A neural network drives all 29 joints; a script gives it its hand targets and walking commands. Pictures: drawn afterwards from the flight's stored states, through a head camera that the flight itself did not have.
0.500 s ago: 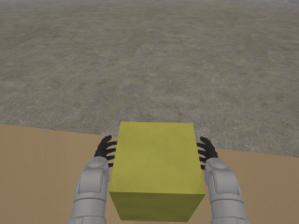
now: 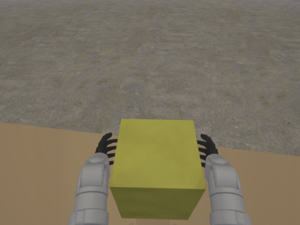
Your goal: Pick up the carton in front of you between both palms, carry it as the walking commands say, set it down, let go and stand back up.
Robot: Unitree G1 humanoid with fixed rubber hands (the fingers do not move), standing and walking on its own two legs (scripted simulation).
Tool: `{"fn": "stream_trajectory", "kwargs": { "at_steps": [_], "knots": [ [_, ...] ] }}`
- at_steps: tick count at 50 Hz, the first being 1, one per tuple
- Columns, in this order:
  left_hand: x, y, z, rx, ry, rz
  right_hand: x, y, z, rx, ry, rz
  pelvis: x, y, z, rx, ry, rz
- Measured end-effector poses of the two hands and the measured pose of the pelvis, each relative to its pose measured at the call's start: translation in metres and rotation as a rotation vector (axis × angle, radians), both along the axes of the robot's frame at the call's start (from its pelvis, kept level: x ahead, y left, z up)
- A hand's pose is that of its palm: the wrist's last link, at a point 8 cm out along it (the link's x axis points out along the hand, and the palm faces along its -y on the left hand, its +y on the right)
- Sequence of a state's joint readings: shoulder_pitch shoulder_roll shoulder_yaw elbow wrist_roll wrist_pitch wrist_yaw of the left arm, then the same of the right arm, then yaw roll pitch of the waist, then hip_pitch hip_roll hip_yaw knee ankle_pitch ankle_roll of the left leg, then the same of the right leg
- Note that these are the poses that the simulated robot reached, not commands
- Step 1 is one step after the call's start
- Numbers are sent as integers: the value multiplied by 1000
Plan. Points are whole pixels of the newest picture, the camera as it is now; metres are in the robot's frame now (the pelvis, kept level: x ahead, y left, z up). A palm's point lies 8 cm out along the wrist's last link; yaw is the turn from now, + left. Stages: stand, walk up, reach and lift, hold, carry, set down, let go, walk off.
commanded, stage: hold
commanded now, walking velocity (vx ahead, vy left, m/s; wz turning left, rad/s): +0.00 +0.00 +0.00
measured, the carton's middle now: (155, 171) +0.30 +0.00 -0.02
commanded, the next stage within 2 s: carry in 0.32 s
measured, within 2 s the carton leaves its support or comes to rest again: neither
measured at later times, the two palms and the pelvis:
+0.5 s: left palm (99, 150) +0.31 +0.16 +0.06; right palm (207, 150) +0.31 -0.14 +0.06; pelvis +0.03 +0.01 -0.01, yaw +1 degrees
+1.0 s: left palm (94, 109) +0.47 +0.21 +0.07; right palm (182, 104) +0.50 -0.09 +0.08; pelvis +0.26 +0.04 -0.02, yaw +1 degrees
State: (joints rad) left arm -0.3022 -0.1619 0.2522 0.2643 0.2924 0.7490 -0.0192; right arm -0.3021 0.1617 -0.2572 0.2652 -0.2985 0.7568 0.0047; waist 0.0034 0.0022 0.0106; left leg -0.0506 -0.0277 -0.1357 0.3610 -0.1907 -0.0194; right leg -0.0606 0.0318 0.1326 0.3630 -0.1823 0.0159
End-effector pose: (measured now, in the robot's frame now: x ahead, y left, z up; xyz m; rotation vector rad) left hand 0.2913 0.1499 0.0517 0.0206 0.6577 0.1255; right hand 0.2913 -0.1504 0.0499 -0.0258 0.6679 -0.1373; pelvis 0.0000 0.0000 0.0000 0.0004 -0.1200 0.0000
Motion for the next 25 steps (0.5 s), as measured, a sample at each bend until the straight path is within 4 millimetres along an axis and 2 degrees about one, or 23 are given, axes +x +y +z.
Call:
{"fn": "stream_trajectory", "kwargs": {
  "at_steps": [18,25],
  "knots": [
    [4,1,-2,7,-3,-7,3,1,-1,-11,-3,4,8,1,-2,0,44,1],
    [21,9,10,-8,-77,10,22,9,12,3,-78,-4,28,8,-11,-4,132,23]
  ]
}}
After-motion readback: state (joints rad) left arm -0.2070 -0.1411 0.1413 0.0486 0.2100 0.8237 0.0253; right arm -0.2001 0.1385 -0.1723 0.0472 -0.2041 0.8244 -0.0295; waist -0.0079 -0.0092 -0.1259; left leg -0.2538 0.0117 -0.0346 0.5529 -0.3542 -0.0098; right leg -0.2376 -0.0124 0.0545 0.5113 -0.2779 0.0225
